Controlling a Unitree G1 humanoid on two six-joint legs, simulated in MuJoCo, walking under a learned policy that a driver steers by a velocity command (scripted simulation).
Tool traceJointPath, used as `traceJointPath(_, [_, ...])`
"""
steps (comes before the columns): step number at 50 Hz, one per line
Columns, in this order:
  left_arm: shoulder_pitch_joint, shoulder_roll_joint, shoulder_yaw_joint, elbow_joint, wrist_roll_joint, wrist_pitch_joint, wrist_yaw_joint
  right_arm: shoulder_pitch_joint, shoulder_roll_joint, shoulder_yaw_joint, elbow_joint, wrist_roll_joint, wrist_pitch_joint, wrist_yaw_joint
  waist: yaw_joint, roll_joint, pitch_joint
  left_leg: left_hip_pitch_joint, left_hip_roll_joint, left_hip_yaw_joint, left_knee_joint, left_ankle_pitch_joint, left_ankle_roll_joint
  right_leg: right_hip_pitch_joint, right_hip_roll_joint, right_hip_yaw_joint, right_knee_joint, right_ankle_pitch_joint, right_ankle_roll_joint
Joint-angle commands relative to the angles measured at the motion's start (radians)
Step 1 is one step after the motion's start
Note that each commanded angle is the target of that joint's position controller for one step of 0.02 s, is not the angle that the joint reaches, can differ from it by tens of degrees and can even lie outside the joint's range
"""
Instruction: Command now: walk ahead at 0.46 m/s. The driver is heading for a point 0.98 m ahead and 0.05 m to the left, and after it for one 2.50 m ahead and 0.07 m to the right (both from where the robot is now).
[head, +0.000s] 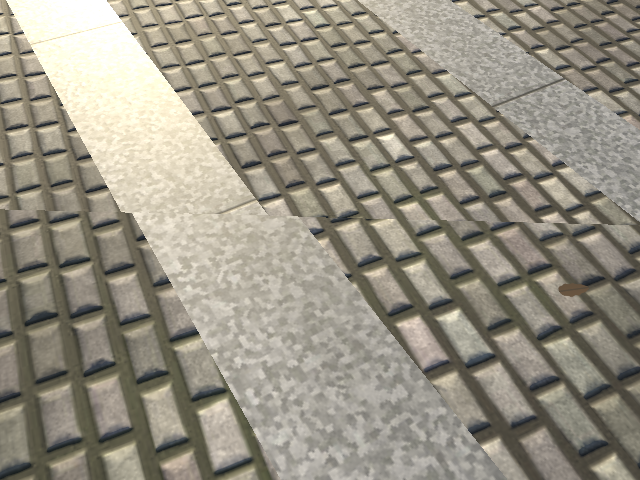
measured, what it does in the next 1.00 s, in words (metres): walks ahead: right foot, then left foot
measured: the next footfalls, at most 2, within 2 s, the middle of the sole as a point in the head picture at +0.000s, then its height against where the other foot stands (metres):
right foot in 0.18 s outside the picture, level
left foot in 0.74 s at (248, 442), level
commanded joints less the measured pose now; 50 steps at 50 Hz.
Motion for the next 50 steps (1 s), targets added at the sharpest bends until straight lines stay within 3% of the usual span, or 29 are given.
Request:
traceJointPath(1, [-0.181, 0.018, -0.015, -0.103, -0.006, -0.013, -0.014, 0.052, -0.176, -0.035, -0.025, 0.01, -0.009, -0.01, -0.005, 0.109, 0.149, -0.096, 0.247, -0.113, -0.089, 0.36, 0.117, -0.001, 0.038, -0.04, -0.141, 0.077, -0.001])
traceJointPath(5, [-0.22, 0.05, -0.013, -0.139, -0.009, -0.025, -0.037, 0.05, -0.186, -0.048, -0.017, 0.015, -0.001, -0.011, 0.028, 0.114, 0.141, 0.041, 0.297, -0.093, -0.006, 0.545, 0.101, 0.033, 0.056, -0.033, -0.228, 0.015, -0.053])
traceJointPath(7, [-0.106, 0.102, 0.011, -0.117, -0.006, -0.028, -0.035, 0.023, -0.213, -0.059, -0.026, 0.01, 0.008, -0.011, 0.103, 0.156, 0.036, 0.078, 0.297, -0.076, 0.151, 0.894, 0.08, 0.222, 0.115, -0.069, -0.223, -0.048, -0.088])
traceJointPath(8, [0.065, 0.144, 0.035, -0.067, -0.008, -0.026, -0.029, 0.002, -0.209, -0.058, -0.034, 0.004, 0.016, -0.01, 0.188, 0.163, -0.06, 0.035, 0.26, -0.047, 0.341, 1.002, 0.059, 0.434, 0.146, -0.085, -0.234, -0.048, -0.117])
traceJointPath(9, [0.264, 0.196, 0.055, -0.018, 0.0, -0.021, -0.018, -0.025, -0.193, -0.048, -0.059, -0.003, 0.016, -0.006, 0.268, 0.131, -0.187, -0.188, 0.222, -0.036, 0.614, 0.815, 0.031, 0.765, 0.028, 0.048, -0.199, -0.054, -0.171])
traceJointPath(10, [0.398, 0.287, 0.074, 0.01, 0.027, -0.017, -0.015, 0.105, -0.05, -0.009, -0.071, 0.0, -0.004, 0.011, 0.208, -0.138, -0.388, -0.597, 0.029, -0.031, 1.057, 0.158, -0.04, 1.168, -0.264, 0.556, -0.27, -0.253, -0.35])
traceJointPath(11, [0.39, 0.206, 0.047, 0.02, 0.027, -0.014, -0.016, 0.082, -0.081, -0.016, -0.051, 0.023, -0.037, 0.019, 0.218, -0.161, -0.432, -0.718, -0.01, -0.196, 1.22, -0.258, -0.017, 1.16, -0.308, 0.805, -0.452, -0.333, -0.355])
traceJointPath(12, [0.272, 0.156, 0.031, 0.007, 0.013, -0.018, -0.018, -0.037, -0.166, -0.04, -0.097, 0.051, -0.053, 0.02, 0.191, -0.134, -0.23, -0.811, 0.058, -0.176, 1.258, -0.209, 0.003, 0.993, -0.265, 0.639, -0.479, -0.327, -0.286])
traceJointPath(13, [0.161, 0.114, 0.016, -0.018, 0.01, -0.022, -0.021, -0.114, -0.183, -0.044, -0.121, 0.055, -0.058, 0.011, 0.152, -0.043, -0.121, -0.78, 0.118, -0.141, 1.211, -0.103, 0.01, 0.795, -0.228, 0.478, -0.51, -0.233, -0.247])
traceJointPath(14, [0.1, 0.079, 0.004, -0.024, 0.018, -0.029, -0.029, -0.143, -0.177, -0.053, -0.123, 0.043, -0.05, -0.001, 0.112, 0.018, -0.057, -0.726, 0.154, -0.12, 1.15, -0.04, 0.008, 0.636, -0.186, 0.366, -0.542, -0.14, -0.222])
traceJointPath(16, [0.078, 0.049, -0.006, -0.008, 0.03, -0.035, -0.039, -0.083, -0.126, -0.058, -0.114, 0.028, -0.017, -0.011, 0.048, -0.027, -0.029, -0.602, 0.198, -0.125, 1.058, 0.011, 0.008, 0.473, -0.121, 0.241, -0.596, -0.111, -0.198])
traceJointPath(17, [0.097, 0.056, -0.005, 0.005, 0.029, -0.036, -0.038, -0.073, -0.106, -0.058, -0.113, 0.028, -0.005, -0.013, 0.039, -0.035, -0.014, -0.59, 0.203, -0.114, 1.029, 0.012, 0.004, 0.432, -0.11, 0.208, -0.617, -0.096, -0.205])
traceJointPath(19, [0.136, 0.093, 0.001, 0.025, 0.032, -0.037, -0.024, -0.128, -0.117, -0.064, -0.14, 0.022, 0.006, -0.017, 0.035, -0.036, 0.025, -0.64, 0.215, -0.103, 0.953, 0.07, -0.016, 0.398, -0.104, 0.168, -0.654, -0.081, -0.219])
traceJointPath(22, [0.206, 0.126, 0.007, 0.042, 0.03, -0.032, 0.001, -0.268, -0.135, -0.071, -0.188, 0.009, 0.004, -0.017, 0.068, -0.018, 0.055, -0.761, 0.224, -0.1, 0.77, 0.231, -0.041, 0.459, -0.109, 0.153, -0.67, -0.058, -0.214])
traceJointPath(26, [0.281, 0.144, 0.009, 0.058, 0.017, -0.023, 0.015, -0.414, -0.115, -0.063, -0.227, 0.014, -0.006, -0.001, 0.113, -0.018, 0.065, -0.74, 0.181, -0.063, 0.524, 0.384, -0.047, 0.523, -0.089, 0.094, -0.665, -0.037, -0.177])
traceJointPath(31, [0.364, 0.156, 0.017, 0.096, 0.006, -0.005, 0.019, -0.547, -0.119, -0.051, -0.276, 0.026, -0.014, 0.027, 0.152, -0.019, 0.1, -0.753, 0.152, -0.052, 0.382, 0.323, -0.034, 0.67, -0.142, 0.09, -0.601, -0.04, -0.169])
traceJointPath(34, [0.351, 0.176, 0.027, 0.099, 0.003, 0.009, 0.022, -0.517, -0.151, -0.058, -0.285, 0.028, -0.025, 0.041, 0.114, -0.043, 0.077, -0.662, 0.124, -0.034, 0.334, 0.207, 0.003, 0.729, -0.175, 0.1, -0.521, 0.075, -0.146])
traceJointPath(35, [0.325, 0.181, 0.029, 0.093, 0.003, 0.014, 0.022, -0.447, -0.176, -0.071, -0.268, 0.027, -0.028, 0.041, 0.067, -0.053, 0.035, -0.548, 0.092, -0.005, 0.317, 0.186, 0.021, 0.725, -0.16, 0.08, -0.439, 0.239, -0.131])
traceJointPath(36, [0.31, 0.161, 0.021, 0.087, 0.007, 0.019, 0.022, -0.288, -0.218, -0.096, -0.217, 0.025, -0.03, 0.036, -0.006, -0.039, -0.058, -0.339, 0.058, 0.021, 0.306, 0.191, 0.048, 0.686, -0.105, 0.036, -0.256, 0.38, -0.105])
traceJointPath(37, [0.312, 0.123, 0.003, 0.062, 0.021, 0.019, 0.021, -0.083, -0.3, -0.122, -0.169, 0.014, -0.03, 0.027, -0.073, 0.049, -0.212, -0.024, 0.207, -0.148, 0.328, 0.201, 0.114, 0.496, -0.041, -0.021, 0.053, 0.224, -0.066])
traceJointPath(38, [0.429, -0.012, -0.035, 0.056, 0.022, -0.004, 0.009, 0.012, -0.385, -0.141, -0.139, 0.008, -0.023, 0.031, -0.02, 0.32, -0.344, 0.336, 0.438, -0.629, 0.218, 0.024, 0.276, 0.076, 0.151, -0.029, 0.43, -0.355, 0.006])
traceJointPath(39, [0.385, 0.069, -0.018, 0.066, -0.001, -0.031, 0.005, 0.001, -0.287, -0.111, -0.144, 0.013, -0.023, 0.033, -0.041, 0.269, -0.367, 0.344, 0.442, -0.766, 0.12, -0.055, 0.266, -0.047, 0.134, 0.126, 0.577, -0.548, -0.011])
traceJointPath(40, [0.387, 0.061, -0.024, 0.087, 0.119, -0.046, -0.038, 0.065, -0.14, -0.064, -0.102, -0.105, -0.042, 0.014, -0.077, 0.175, -0.168, 0.238, 0.357, -0.648, 0.04, -0.366, 0.205, -0.104, 0.14, 0.229, 0.52, -0.425, -0.087])
traceJointPath(41, [0.268, 0.079, -0.013, 0.064, 0.119, -0.055, -0.037, -0.094, -0.124, -0.061, -0.12, -0.091, -0.049, 0.01, -0.019, 0.172, 0.049, 0.066, 0.325, -0.503, 0.019, -0.246, 0.193, -0.184, 0.069, 0.145, 0.504, -0.342, -0.093])
traceJointPath(42, [0.269, 0.072, -0.017, 0.049, 0.13, -0.05, -0.029, -0.131, -0.096, -0.048, -0.125, -0.069, -0.041, 0.001, 0.017, 0.129, -0.023, 0.012, 0.306, -0.431, 0.0, -0.15, 0.193, -0.097, 0.024, 0.131, 0.447, -0.301, -0.11])
traceJointPath(43, [0.263, 0.037, -0.025, 0.054, 0.124, -0.045, -0.029, -0.169, -0.063, -0.035, -0.134, -0.062, -0.037, -0.004, 0.053, 0.101, -0.012, -0.079, 0.305, -0.382, -0.019, -0.039, 0.187, -0.026, -0.007, 0.139, 0.414, -0.246, -0.108])
traceJointPath(45, [0.263, 0.006, -0.032, 0.062, 0.105, -0.027, -0.039, -0.164, -0.043, -0.028, -0.137, -0.071, -0.034, 0.0, 0.075, 0.077, -0.004, -0.156, 0.29, -0.306, -0.056, 0.079, 0.192, 0.015, -0.024, 0.125, 0.382, -0.198, -0.082])
traceJointPath(46, [0.241, 0.002, -0.035, 0.056, 0.102, -0.023, -0.044, -0.15, -0.059, -0.033, -0.137, -0.075, -0.04, 0.003, 0.071, 0.084, 0.016, -0.16, 0.278, -0.262, -0.066, 0.118, 0.2, -0.024, -0.028, 0.11, 0.348, -0.176, -0.07])
traceJointPath(50, [0.094, -0.016, -0.047, 0.004, 0.109, 0.0, -0.049, -0.041, -0.063, -0.025, -0.107, -0.092, -0.055, 0.036, 0.049, 0.07, 0.043, -0.216, 0.251, -0.136, -0.058, 0.346, 0.226, -0.056, -0.035, 0.039, 0.101, 0.079, -0.025])
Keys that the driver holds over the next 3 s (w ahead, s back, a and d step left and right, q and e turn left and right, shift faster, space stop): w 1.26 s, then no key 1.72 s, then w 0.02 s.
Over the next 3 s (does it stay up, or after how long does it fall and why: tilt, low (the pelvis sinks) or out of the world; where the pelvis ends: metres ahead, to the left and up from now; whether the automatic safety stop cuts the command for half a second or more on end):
stays up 0.93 -0.02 -0.01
